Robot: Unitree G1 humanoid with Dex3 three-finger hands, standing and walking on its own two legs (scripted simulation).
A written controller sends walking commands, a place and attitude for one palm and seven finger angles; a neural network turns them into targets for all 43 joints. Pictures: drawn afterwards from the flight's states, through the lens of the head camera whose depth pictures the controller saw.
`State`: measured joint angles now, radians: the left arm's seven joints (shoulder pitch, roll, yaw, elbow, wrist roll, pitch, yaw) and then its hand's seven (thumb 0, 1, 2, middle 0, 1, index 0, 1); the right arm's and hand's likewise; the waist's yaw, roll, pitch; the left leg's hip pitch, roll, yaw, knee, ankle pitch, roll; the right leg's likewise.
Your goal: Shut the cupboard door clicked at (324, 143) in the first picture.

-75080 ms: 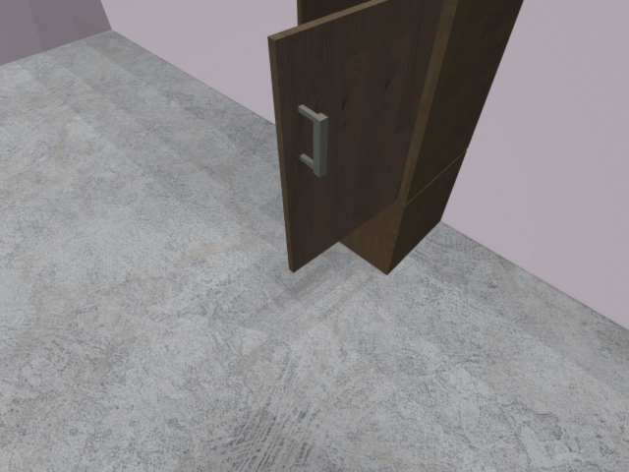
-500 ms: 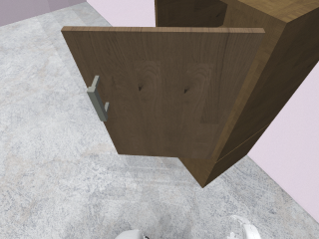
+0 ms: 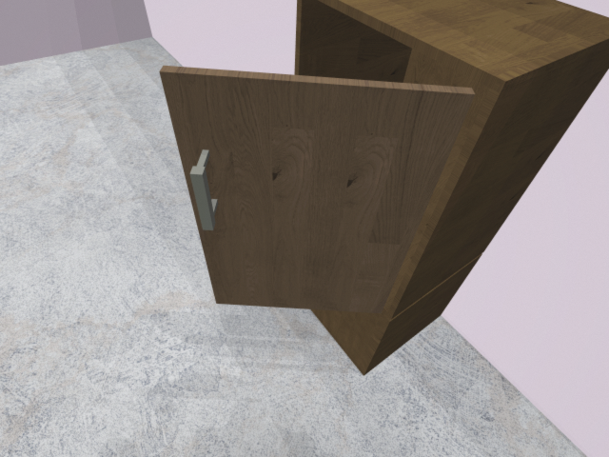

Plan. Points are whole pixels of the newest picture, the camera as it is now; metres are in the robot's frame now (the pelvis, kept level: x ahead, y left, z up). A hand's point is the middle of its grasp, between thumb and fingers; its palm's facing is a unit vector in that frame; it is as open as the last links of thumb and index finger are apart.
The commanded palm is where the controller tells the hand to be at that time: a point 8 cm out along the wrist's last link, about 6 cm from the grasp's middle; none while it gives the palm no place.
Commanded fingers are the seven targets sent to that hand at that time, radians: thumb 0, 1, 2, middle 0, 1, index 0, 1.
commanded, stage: come to a stop and stand still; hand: left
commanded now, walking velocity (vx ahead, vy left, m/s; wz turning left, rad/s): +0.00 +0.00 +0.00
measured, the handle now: (206, 191) +0.48 +0.20 +0.06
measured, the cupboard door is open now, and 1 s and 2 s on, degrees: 52 52 52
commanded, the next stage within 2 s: look again from close up in 0.18 s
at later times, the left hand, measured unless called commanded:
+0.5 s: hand out of the picture -0.01 +0.17 -0.18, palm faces +0.01 -0.98 -0.19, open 7.4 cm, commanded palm none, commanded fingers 0.00 0.90 0.90 -0.20 -0.30 -0.20 -0.30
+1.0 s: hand (169, 410) +0.19 +0.20 -0.07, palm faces +0.23 -0.96 -0.18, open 7.3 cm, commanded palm +0.12 +0.23 -0.06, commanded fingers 0.00 0.90 0.90 -0.33 -0.44 -0.33 -0.44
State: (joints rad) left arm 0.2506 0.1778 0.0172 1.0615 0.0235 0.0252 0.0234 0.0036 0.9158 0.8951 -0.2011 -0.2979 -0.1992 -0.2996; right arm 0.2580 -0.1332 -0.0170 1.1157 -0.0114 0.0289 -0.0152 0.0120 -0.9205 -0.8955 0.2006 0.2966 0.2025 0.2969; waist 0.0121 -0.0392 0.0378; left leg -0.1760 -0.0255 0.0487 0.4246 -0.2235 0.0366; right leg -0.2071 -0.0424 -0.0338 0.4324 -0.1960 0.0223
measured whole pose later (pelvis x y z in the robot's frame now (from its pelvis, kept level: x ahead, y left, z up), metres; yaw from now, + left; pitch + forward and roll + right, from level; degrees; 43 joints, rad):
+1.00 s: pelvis +0.02 +0.00 -0.01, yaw +1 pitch +0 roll +0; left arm 0.42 0.20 0.06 0.25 -0.12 -0.05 0.08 0.01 0.91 0.89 -0.22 -0.32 -0.22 -0.32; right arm 0.33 -0.21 0.01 0.88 0.03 -0.24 -0.05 0.01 -0.91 -0.90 0.20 0.30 0.20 0.30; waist -0.01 0.00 -0.01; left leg -0.25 -0.03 0.04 0.58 -0.33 0.03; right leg -0.29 -0.05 -0.04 0.61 -0.32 0.02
